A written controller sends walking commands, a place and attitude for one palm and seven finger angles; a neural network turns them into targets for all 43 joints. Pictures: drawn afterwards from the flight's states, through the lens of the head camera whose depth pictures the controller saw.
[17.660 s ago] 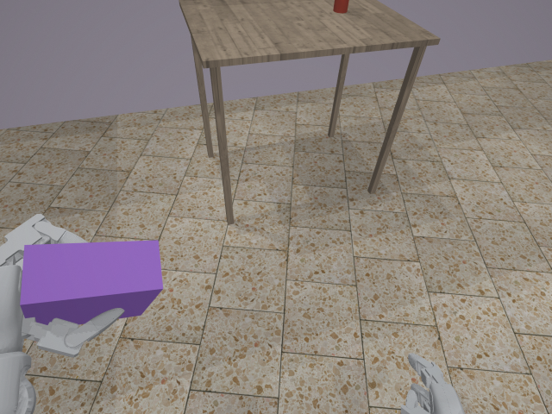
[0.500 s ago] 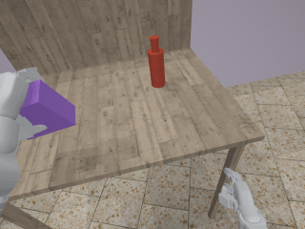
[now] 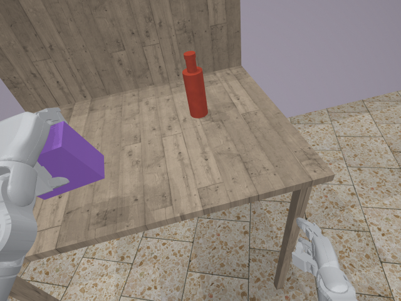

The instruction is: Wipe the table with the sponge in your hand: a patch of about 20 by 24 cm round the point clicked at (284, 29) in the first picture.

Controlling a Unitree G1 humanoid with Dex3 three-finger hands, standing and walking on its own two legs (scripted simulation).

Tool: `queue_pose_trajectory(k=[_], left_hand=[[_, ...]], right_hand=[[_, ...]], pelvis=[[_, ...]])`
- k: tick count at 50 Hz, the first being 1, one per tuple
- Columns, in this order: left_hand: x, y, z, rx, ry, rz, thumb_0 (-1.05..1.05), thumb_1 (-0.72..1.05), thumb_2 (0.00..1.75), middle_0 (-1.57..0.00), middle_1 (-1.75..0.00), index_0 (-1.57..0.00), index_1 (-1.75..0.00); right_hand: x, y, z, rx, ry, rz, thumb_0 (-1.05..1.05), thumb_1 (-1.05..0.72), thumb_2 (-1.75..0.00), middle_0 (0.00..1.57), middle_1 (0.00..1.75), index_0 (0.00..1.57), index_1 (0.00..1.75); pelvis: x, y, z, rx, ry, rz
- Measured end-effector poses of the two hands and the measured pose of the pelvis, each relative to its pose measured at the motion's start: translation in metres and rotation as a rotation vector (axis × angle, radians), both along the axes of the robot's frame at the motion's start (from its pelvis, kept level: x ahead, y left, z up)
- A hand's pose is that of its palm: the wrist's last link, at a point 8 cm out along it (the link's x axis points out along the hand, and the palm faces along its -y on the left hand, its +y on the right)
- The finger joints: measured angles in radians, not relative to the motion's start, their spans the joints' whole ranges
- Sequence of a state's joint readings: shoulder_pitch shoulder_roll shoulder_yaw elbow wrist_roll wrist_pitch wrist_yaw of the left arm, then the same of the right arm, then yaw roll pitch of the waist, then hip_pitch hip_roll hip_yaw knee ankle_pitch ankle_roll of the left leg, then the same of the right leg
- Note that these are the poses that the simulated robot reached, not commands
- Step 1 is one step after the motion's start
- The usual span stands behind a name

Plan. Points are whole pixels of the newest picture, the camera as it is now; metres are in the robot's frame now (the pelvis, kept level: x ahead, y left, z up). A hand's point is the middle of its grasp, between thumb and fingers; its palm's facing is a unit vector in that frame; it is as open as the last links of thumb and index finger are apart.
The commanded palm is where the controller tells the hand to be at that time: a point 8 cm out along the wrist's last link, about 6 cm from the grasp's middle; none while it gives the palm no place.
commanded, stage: move the sponge above the wiping area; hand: left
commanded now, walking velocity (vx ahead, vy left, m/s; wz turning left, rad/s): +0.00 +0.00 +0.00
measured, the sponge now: (60, 168) +0.26 +0.31 +0.19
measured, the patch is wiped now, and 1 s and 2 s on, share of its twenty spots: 0.00 0.00 0.00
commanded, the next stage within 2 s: none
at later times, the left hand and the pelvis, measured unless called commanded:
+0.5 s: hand (49, 178) +0.23 +0.31 +0.18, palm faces +0.16 -0.10 -0.98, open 9.7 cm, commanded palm +0.19 +0.30 +0.27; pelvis +0.00 +0.01 +0.00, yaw +0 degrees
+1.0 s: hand (62, 183) +0.25 +0.32 +0.15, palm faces +0.00 -0.05 -1.00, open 9.7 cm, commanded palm +0.22 +0.33 +0.25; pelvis +0.00 +0.02 +0.00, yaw +1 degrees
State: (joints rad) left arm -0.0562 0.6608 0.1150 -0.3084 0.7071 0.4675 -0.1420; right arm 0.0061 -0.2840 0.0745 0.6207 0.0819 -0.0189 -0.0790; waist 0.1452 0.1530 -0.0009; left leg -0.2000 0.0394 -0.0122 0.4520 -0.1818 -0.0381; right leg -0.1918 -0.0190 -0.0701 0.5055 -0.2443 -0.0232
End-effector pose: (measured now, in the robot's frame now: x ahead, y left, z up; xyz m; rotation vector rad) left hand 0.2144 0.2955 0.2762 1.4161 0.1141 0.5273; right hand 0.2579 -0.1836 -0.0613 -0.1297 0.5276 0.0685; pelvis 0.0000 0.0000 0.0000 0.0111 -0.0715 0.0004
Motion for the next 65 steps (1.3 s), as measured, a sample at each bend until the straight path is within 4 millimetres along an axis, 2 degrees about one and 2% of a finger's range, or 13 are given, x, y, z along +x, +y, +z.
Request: queue_pose_trajectory(k=[5,9,12,17,22,28,32,39,44,50,55,60,65], left_hand=[[0.001,-0.025,-0.039,-0.039,0.128,-0.114,-0.01,-0.46,1.02,-0.78,-1.34,-0.78,-1.34],[-0.004,-0.034,-0.041,0.023,0.134,-0.176,-0.01,-0.46,1.02,-0.78,-1.34,-0.78,-1.34],[-0.009,-0.026,-0.022,0.073,0.055,-0.154,-0.01,-0.46,1.02,-0.78,-1.34,-0.78,-1.34],[-0.012,0.007,0.003,0.071,-0.033,-0.024,-0.01,-0.46,1.02,-0.78,-1.34,-0.78,-1.34],[-0.011,0.024,-0.017,-0.005,0.042,0.04,-0.01,-0.46,1.02,-0.78,-1.35,-0.78,-1.34],[-0.006,0.002,-0.058,-0.022,0.184,-0.08,-0.01,-0.46,1.02,-0.78,-1.35,-0.78,-1.34],[-0.001,-0.003,-0.049,0.069,0.153,-0.132,-0.01,-0.46,1.02,-0.78,-1.35,-0.78,-1.34],[0.004,0.035,-0.01,0.056,0.02,0.025,-0.01,-0.46,1.02,-0.78,-1.35,-0.78,-1.35],[0.007,0.042,-0.031,-0.001,0.117,0.065,-0.01,-0.46,1.02,-0.77,-1.35,-0.78,-1.35],[0.016,0.019,-0.072,0.02,0.283,-0.057,-0.01,-0.46,1.03,-0.77,-1.35,-0.78,-1.35],[0.019,0.017,-0.054,0.089,0.194,-0.118,-0.01,-0.46,1.03,-0.77,-1.35,-0.78,-1.35],[0.025,0.047,-0.03,0.075,0.102,0.031,0.0,-0.46,1.03,-0.77,-1.35,-0.78,-1.35],[0.03,0.068,-0.042,0.042,0.226,0.15,-0.01,-0.46,1.03,-0.77,-1.35,-0.77,-1.35]], right_hand=[[0.0,-0.011,0.0,-0.033,-0.013,-0.023,0.01,-0.91,-0.9,0.2,0.3,0.21,0.3],[0.0,-0.013,0.001,-0.062,-0.006,-0.017,0.01,-0.91,-0.9,0.2,0.3,0.2,0.3],[0.001,-0.01,0.0,-0.058,0.005,-0.009,0.01,-0.91,-0.9,0.2,0.3,0.2,0.3],[0.0,0.0,-0.001,-0.033,0.024,-0.002,0.01,-0.91,-0.9,0.2,0.3,0.2,0.3],[-0.003,0.008,0.0,-0.018,0.015,-0.004,0.01,-0.91,-0.9,0.2,0.3,0.2,0.3],[-0.003,0.017,0.001,-0.051,0.002,0.015,0.01,-0.91,-0.9,0.2,0.3,0.2,0.3],[-0.002,0.024,0.002,-0.067,0.006,0.04,0.01,-0.91,-0.9,0.2,0.3,0.2,0.3],[-0.003,0.03,0.002,-0.036,0.032,0.039,0.01,-0.91,-0.9,0.2,0.3,0.21,0.3],[-0.004,0.027,0.001,-0.029,0.031,0.022,0.01,-0.91,-0.9,0.2,0.3,0.21,0.3],[-0.008,0.019,-0.002,-0.074,0.036,0.016,0.01,-0.91,-0.9,0.2,0.3,0.2,0.3],[-0.012,0.014,-0.005,-0.093,0.056,0.007,0.01,-0.91,-0.9,0.2,0.3,0.2,0.3],[-0.015,0.009,-0.012,-0.08,0.102,-0.001,0.01,-0.91,-0.9,0.2,0.3,0.2,0.3],[-0.016,0.0,-0.017,-0.072,0.116,-0.022,0.01,-0.91,-0.9,0.2,0.3,0.21,0.3]], pelvis=[[0.003,0.002,-0.001,0.005,0.004,-0.005],[0.006,0.002,-0.002,0.006,-0.005,-0.007],[0.007,0.003,-0.001,0.003,-0.013,-0.006],[0.005,0.005,0.0,-0.001,-0.013,-0.002],[0.002,0.009,0.001,-0.002,-0.003,0.005],[0.0,0.015,0.0,0.0,-0.006,0.009],[0.0,0.017,0.001,-0.002,-0.014,0.01],[-0.001,0.018,0.003,-0.006,-0.01,0.005],[-0.002,0.02,0.003,-0.006,0.006,0.011],[0.0,0.02,0.002,-0.004,0.007,0.016],[0.004,0.017,0.002,-0.008,-0.005,0.013],[0.006,0.014,0.003,-0.011,0.002,0.012],[0.007,0.014,0.003,-0.01,0.024,0.018]])
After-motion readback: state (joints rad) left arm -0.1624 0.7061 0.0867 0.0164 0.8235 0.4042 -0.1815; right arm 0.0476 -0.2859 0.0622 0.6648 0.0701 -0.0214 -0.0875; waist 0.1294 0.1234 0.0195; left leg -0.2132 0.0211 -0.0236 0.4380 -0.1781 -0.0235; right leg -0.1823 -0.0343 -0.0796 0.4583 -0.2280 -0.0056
